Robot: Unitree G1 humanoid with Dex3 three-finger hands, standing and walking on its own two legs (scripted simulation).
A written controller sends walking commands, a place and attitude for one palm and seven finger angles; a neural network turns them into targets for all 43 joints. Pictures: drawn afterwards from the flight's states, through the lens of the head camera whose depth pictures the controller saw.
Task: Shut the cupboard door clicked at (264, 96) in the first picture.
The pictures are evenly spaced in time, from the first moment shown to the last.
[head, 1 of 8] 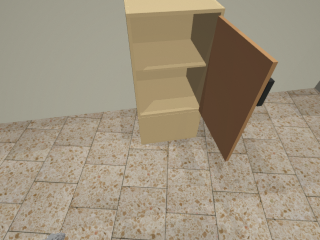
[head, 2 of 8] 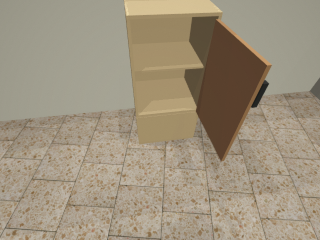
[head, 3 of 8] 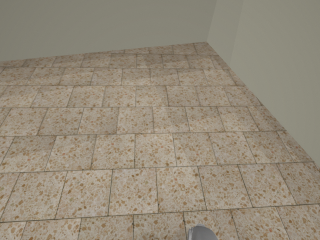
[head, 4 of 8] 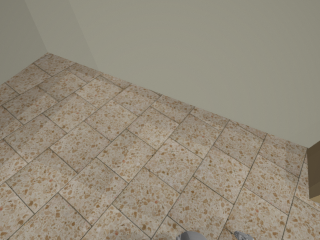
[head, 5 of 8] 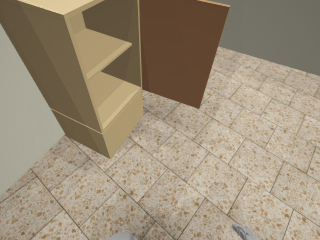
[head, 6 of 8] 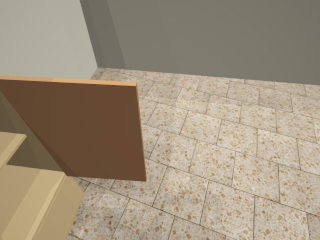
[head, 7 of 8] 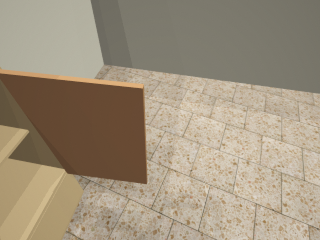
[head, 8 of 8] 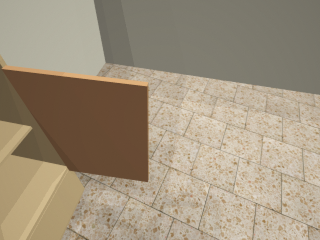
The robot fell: no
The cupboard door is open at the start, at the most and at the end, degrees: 93 93 93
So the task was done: no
